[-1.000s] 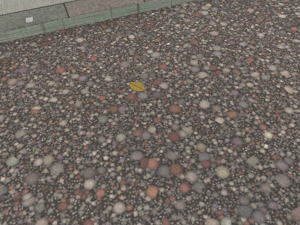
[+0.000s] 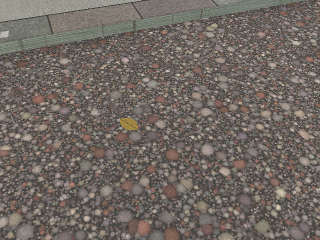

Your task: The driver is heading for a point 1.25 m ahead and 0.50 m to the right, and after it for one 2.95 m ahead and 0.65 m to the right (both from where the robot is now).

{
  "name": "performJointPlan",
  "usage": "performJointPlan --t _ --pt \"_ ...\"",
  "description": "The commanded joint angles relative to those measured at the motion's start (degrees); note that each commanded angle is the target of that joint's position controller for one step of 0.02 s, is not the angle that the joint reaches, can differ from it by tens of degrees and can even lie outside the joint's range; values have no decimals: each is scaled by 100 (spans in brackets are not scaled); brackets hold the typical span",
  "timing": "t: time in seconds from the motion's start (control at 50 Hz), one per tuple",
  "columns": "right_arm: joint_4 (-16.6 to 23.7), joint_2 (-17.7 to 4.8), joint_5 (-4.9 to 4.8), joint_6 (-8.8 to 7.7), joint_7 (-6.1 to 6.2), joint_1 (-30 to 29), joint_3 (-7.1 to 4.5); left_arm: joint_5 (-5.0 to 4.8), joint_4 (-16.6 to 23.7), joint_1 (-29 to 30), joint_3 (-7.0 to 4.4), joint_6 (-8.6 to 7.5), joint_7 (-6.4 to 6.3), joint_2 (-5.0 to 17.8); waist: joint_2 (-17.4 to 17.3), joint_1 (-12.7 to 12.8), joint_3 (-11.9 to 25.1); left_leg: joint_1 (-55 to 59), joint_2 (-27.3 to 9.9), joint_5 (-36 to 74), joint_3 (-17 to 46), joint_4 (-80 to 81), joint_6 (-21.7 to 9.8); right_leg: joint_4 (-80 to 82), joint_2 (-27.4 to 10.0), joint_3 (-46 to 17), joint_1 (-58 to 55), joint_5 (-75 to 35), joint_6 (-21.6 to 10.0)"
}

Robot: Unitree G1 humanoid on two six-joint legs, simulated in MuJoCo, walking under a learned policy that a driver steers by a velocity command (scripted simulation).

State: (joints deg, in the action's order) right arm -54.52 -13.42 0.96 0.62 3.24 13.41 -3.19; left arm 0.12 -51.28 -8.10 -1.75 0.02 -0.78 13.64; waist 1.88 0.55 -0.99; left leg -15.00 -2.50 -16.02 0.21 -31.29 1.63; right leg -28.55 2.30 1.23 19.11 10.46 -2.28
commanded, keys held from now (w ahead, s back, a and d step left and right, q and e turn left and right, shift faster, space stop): e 0.86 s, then w+e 0.14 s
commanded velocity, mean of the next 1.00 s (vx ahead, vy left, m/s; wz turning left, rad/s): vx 0.03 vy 0.00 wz -0.51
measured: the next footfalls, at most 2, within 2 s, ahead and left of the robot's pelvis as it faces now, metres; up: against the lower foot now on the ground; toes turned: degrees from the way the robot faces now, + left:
left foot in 0.66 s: +0.15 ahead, +0.10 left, +0.00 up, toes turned -28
right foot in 1.10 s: +0.01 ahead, -0.13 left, +0.00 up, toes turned -41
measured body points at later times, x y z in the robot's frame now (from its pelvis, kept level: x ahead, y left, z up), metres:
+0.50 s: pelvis +0.04 -0.02 +0.01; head +0.08 -0.04 +0.46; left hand +0.23 +0.23 -0.09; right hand +0.13 -0.32 -0.11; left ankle +0.10 +0.14 -0.69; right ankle +0.05 -0.10 -0.73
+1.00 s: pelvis +0.06 +0.00 +0.01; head +0.09 -0.01 +0.46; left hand +0.33 +0.16 -0.10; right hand +0.00 -0.30 -0.10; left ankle +0.12 +0.12 -0.73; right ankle -0.02 -0.11 -0.69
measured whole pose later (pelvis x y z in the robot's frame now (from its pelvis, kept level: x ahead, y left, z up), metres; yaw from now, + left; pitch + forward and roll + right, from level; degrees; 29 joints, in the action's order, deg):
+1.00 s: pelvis +0.06 +0.00 +0.01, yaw -34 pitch +1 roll +0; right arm -45.6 -15.7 -0.3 -0.4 2.2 9.6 -3.4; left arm -1.4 -40.0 -11.0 -4.5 3.5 0.5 18.1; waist 0.9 -1.2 -2.7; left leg -10.4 -3.3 -13.3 -5.3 -22.7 0.1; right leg -48.2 -2.6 0.0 24.6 22.4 3.7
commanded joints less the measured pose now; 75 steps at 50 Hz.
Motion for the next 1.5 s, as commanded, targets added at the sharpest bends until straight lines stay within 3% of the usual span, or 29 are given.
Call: performJointPlan --t 0.02,0.1,0.18,0.2,0.22,0.24,0.26,0.3,0.44,0.58,0.64,0.66,0.68,0.7,0.72,0.74,0.78,0.86,0.94,1.06,1.1,1.12,1.14,1.16,1.2,1.22,1.3,1.38,1.5 --pt "192 -955 -46 -151 100 121 -269 -19 516 370 -219 -26 -65 667 -1176 -101 -77 151 -734 -425 742 1159 -556 -321 -43 -170 567 469 -73" --pt "451 -1086 -99 -191 222 -230 -339 -46 662 186 -291 64 58 589 -1197 -99 175 488 -1756 1747 1212 808 -1189 -1730 -243 -13 984 1386 -71" --pt "497 -1195 -192 -82 201 -425 -402 -89 649 -100 -380 151 162 604 -752 43 337 27 -1273 1764 255 -34 -629 -449 -86 199 -215 221 -192" --pt "459 -1010 -115 -61 151 -132 -380 -77 710 -178 -510 155 130 1010 266 -60 379 -523 -720 827 -396 -1155 -187 260 -548 -832 -774 -1105 -474" --pt "815 -700 0 -71 151 -521 -264 21 768 -474 -640 131 125 1657 1766 128 395 -2125 370 -1652 -604 -2595 323 1005 -1888 -3281 -1484 -2014 -1544" --pt "879 -721 -13 -99 124 -770 -250 117 736 -860 -505 -8 154 1382 1165 319 884 -2298 347 -2456 406 -3727 274 1005 -2183 -3725 -1866 -2331 -1925" --pt "862 -784 -96 -113 79 -677 -263 89 805 -631 -463 -123 131 1269 705 170 861 -2474 232 -2171 579 -4125 202 827 -2126 -3263 -1866 -2584 -1837" --pt "769 -912 -62 -125 121 -697 -302 -80 953 -173 -474 -178 44 1257 16 18 718 -2551 36 -1325 627 -3839 162 721 -1734 -2585 -1676 -2442 -1355" --pt "873 -647 -123 -159 74 -937 -210 -111 1056 -205 -519 41 -147 1322 376 34 758 -1645 355 -500 566 -1780 363 893 -1172 -2256 -1371 -1662 -1135" --pt "954 -838 -173 -254 -81 -961 -239 -95 1207 57 -544 165 -135 1320 695 43 550 -748 505 -351 614 -579 290 977 -1037 -2908 -846 -860 -1012" --pt "851 -901 -184 -343 -184 -504 -278 -166 1308 258 -515 238 -167 1281 655 -245 602 148 477 493 470 876 91 590 -766 -2950 -704 -1012 -721" --pt "813 -1114 -137 -341 -185 -343 -341 -173 1333 147 -468 253 -183 1137 419 -235 685 773 24 932 724 1238 -78 233 -502 -2746 -303 -440 -457" --pt "877 -1478 -37 -285 -141 -375 -401 -121 1313 -216 -383 250 -166 795 -834 49 818 1364 -1195 1591 1843 1388 -568 -1020 175 -1878 425 1330 -130" --pt "960 -1623 204 -247 -155 -539 -400 -157 1483 -173 -483 187 -156 1052 -1805 113 515 987 -1950 2199 2984 1579 -1503 -2152 726 -1152 1394 2693 135" --pt "1127 -1345 191 -264 -146 -825 -334 -89 1387 -315 -600 150 -127 1492 -1378 176 443 786 -2110 2160 2811 1546 -1748 -3187 270 -1189 1448 2453 319" --pt "1220 -1041 101 -260 -121 -1099 -256 -121 1246 -421 -669 179 -109 1606 -1067 242 361 693 -1714 2002 2147 1443 -1511 -3573 180 -1117 1427 2032 422" --pt "1271 -904 -56 -230 -80 -1188 -193 -102 1111 -541 -628 301 -122 1319 -930 192 221 751 -1226 1768 1396 1343 -1217 -4111 115 -963 1611 1458 643" --pt "1187 -1070 1 -125 10 -678 -202 -184 1465 18 -481 304 -42 995 -1092 -199 180 1184 -1155 2023 813 1420 -1384 -3369 -149 -486 1765 1092 859" --pt "1191 -1431 -109 -127 -25 -406 -323 -149 1722 290 -358 250 105 874 -1240 -449 287 1217 -1383 -255 820 1886 -1362 -2225 -487 -108 1333 1167 724" --pt "1214 -1536 -325 -262 -280 -515 -384 -162 1523 -320 -360 143 257 853 -996 -24 34 234 -1418 -1021 267 1690 -1120 -245 -320 451 -487 785 45" --pt "1140 -974 -237 -297 -365 -416 -203 -205 1029 -1510 -486 98 189 1020 -278 452 388 -849 -948 -940 -382 169 -752 344 -218 179 -2387 739 -235" --pt "1378 -415 25 -365 -443 -658 -2 -161 957 -2173 -584 46 99 1554 1389 605 593 -2227 -343 -1814 -939 -2298 -227 808 -1665 -1938 -3287 460 -664" --pt "1673 -698 -113 -505 -443 -914 -89 -76 1205 -1919 -590 -129 162 1904 1431 534 454 -3573 195 -1942 -220 -3249 -129 1625 -2562 -4115 -2980 1689 -1705" --pt "1700 -1136 -300 -588 -462 -1171 -191 -70 1230 -1737 -495 -269 204 1499 817 570 8 -3854 -181 -1520 142 -3629 -233 1826 -2491 -3797 -2728 2017 -1719" --pt "1490 -1206 -233 -649 -488 -945 -227 -69 1279 -1256 -347 -376 189 1108 498 283 -370 -3727 -486 -329 181 -3339 -338 1811 -1933 -2630 -2362 1344 -1273" --pt "1440 -1212 -146 -662 -497 -865 -239 -64 1305 -1078 -323 -367 167 1088 477 174 -411 -3519 -529 86 169 -3032 -292 1866 -1736 -2192 -2204 637 -1118" --pt "1389 -904 -124 -621 -546 -846 -159 -37 1247 -1270 -313 -391 60 1081 267 115 -171 -3145 -381 1228 -40 -2327 -52 1941 -1393 -1168 -2129 -1572 -942" --pt "1660 -636 -187 -638 -594 -1558 -23 -40 1073 -1532 -303 -400 -10 1085 303 327 -425 -2566 -123 2205 -259 -783 -20 2201 -1147 -640 -1690 -1478 -757" --pt "1909 -663 -238 -723 -790 -2038 33 -96 759 -1813 -344 -376 -30 1174 317 328 -634 -2376 94 2104 -318 306 -457 1985 -1561 -446 -2451 -2100 -723"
